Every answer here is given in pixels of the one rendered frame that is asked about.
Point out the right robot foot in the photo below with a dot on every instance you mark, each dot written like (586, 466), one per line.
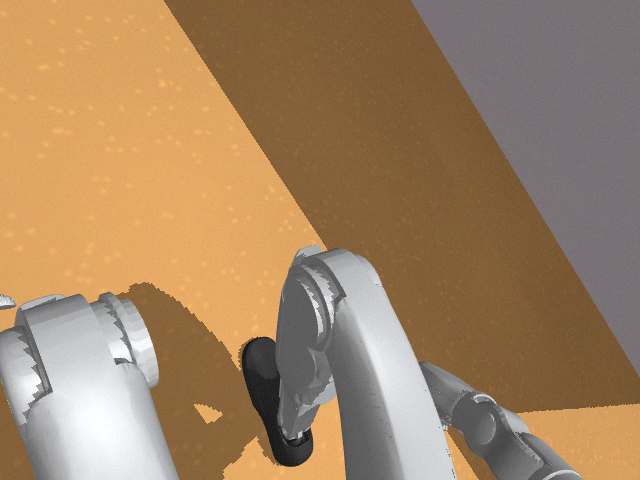
(263, 380)

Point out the right robot arm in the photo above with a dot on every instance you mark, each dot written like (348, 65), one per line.
(504, 441)

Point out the left robot hand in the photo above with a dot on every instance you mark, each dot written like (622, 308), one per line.
(6, 302)

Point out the right robot hand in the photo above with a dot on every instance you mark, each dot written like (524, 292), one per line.
(446, 390)

